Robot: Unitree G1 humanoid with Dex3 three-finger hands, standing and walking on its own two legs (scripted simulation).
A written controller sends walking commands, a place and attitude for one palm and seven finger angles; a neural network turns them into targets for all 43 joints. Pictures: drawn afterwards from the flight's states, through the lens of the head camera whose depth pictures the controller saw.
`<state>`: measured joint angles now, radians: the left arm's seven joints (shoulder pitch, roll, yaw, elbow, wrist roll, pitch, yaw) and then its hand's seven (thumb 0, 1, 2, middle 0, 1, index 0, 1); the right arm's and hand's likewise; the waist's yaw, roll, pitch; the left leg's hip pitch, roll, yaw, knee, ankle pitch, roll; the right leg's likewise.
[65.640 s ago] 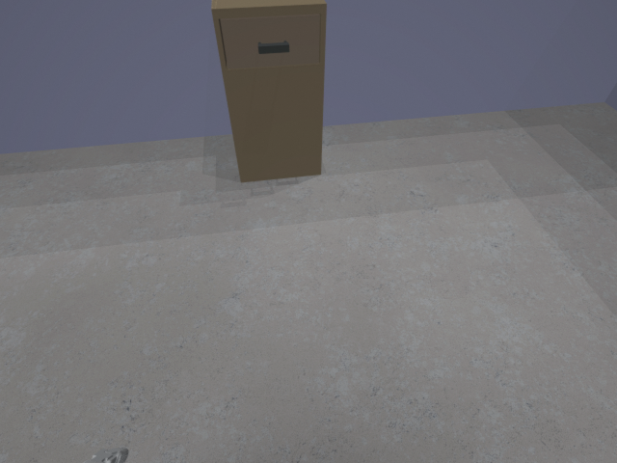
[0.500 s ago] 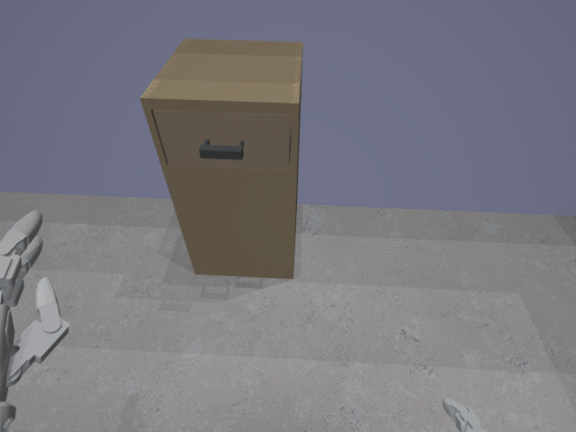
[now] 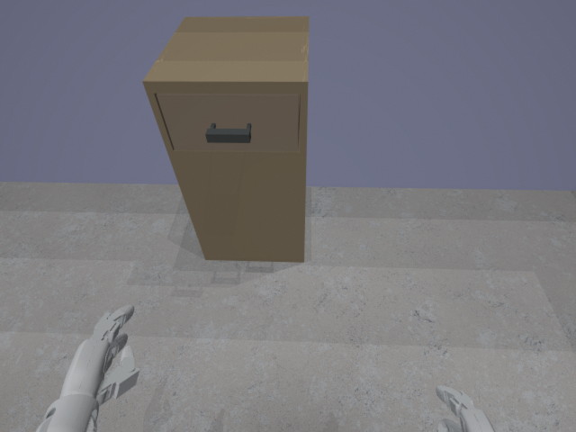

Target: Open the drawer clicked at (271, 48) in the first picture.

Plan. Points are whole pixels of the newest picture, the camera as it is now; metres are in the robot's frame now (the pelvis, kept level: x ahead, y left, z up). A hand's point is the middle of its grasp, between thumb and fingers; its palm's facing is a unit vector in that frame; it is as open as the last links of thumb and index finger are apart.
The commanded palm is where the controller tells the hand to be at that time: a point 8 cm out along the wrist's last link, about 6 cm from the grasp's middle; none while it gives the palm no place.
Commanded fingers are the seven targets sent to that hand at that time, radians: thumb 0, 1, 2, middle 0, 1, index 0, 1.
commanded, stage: let the arm hang, fingers relaxed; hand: left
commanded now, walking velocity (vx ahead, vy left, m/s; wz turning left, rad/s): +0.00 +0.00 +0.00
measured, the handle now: (229, 131) +0.86 +0.21 -0.08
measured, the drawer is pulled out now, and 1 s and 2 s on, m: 0.00 0.00 0.00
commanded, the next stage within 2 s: look to check the result in 0.96 s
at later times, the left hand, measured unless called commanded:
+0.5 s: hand out of the picture -0.04 +0.22 -0.16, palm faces +0.01 -0.97 -0.26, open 7.3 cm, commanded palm none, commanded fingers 0.00 0.90 0.90 -0.20 -0.30 -0.20 -0.30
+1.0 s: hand out of the picture +0.04 +0.21 -0.15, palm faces -0.01 -0.97 -0.25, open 7.4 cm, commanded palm none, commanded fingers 0.00 0.90 0.90 -0.20 -0.30 -0.20 -0.30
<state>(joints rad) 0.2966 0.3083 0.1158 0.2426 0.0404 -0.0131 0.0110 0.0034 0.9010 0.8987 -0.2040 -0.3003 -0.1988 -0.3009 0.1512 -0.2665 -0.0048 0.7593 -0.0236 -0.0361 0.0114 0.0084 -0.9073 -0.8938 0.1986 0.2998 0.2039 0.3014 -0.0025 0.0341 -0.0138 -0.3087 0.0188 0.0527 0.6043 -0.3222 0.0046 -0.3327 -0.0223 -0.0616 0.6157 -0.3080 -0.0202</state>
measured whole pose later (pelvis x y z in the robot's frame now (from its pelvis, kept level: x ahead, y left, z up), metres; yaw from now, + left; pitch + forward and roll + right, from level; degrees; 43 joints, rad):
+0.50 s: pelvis -0.02 +0.01 +0.02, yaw +1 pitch -2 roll +0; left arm 0.29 0.24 0.01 1.13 0.02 0.02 0.01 0.01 0.92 0.90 -0.20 -0.30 -0.20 -0.30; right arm 0.28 -0.18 0.00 1.09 -0.02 0.03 -0.02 0.01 -0.91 -0.89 0.20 0.30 0.20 0.30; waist 0.00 0.01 0.08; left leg -0.17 0.01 0.05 0.41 -0.20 0.02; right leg -0.18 -0.03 -0.07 0.39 -0.18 0.00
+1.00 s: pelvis -0.02 +0.00 +0.02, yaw +0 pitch -2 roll +0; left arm 0.17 0.24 0.01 1.11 0.02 -0.01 0.01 0.00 0.91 0.90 -0.21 -0.30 -0.20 -0.30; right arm 0.22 -0.24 -0.01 1.11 -0.02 0.01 -0.01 0.00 -0.91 -0.89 0.20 0.30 0.20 0.30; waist -0.01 0.00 0.06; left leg -0.14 0.01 0.05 0.36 -0.18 0.00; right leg -0.16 -0.02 -0.07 0.37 -0.17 -0.01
